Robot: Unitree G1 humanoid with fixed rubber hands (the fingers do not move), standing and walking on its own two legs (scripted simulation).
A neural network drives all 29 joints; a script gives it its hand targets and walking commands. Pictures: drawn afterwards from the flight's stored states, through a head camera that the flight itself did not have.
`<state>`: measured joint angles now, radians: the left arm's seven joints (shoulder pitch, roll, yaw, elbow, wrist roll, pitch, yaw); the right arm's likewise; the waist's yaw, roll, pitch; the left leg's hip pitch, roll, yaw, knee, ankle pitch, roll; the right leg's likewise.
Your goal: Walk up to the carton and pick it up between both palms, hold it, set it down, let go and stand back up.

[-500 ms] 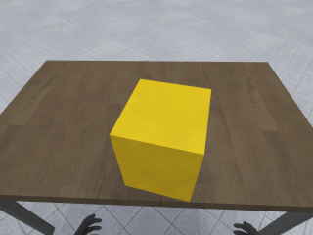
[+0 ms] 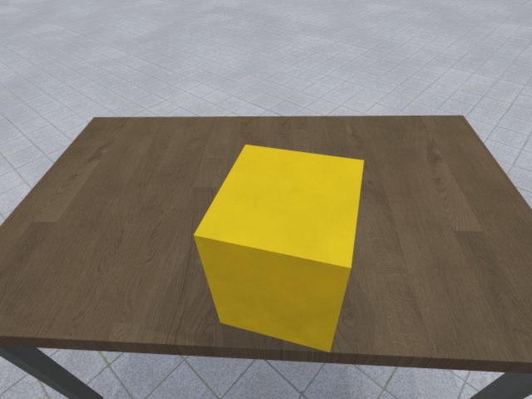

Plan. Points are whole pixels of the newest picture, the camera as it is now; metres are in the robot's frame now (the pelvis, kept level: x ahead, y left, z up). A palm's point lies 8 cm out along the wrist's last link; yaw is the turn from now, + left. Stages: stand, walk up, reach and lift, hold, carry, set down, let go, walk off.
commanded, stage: stand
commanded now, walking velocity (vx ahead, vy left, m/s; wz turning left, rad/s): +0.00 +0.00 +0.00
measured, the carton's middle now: (287, 247) +0.38 +0.01 +0.03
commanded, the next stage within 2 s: none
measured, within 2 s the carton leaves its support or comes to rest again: neither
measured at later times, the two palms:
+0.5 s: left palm out of the picture +0.03 +0.28 -0.13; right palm out of the picture +0.03 -0.27 -0.13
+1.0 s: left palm out of the picture +0.02 +0.29 -0.12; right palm out of the picture +0.03 -0.27 -0.13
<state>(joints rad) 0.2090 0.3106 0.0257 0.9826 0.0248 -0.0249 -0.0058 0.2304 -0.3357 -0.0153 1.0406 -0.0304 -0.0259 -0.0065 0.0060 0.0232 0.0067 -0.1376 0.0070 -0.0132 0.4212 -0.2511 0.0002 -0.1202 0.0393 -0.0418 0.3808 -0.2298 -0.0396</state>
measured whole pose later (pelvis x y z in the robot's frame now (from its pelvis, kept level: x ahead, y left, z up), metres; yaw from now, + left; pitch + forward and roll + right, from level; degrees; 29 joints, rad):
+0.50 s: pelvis -0.02 +0.01 +0.00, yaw +1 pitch -3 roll +0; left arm 0.16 0.29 0.00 1.12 0.01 -0.03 -0.01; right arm 0.17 -0.30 0.01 1.12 -0.02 -0.02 0.00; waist 0.01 0.01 0.03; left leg -0.12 -0.01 -0.02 0.37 -0.19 0.01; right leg -0.10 0.02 -0.05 0.34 -0.18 -0.03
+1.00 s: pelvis -0.03 +0.01 +0.00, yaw +1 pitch -4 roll +0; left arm 0.14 0.30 0.01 1.15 0.01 -0.02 0.00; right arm 0.15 -0.31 0.00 1.15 -0.02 -0.01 0.00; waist 0.01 0.01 0.05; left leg -0.10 -0.02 -0.02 0.33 -0.16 0.02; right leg -0.10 0.01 -0.04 0.32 -0.16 -0.02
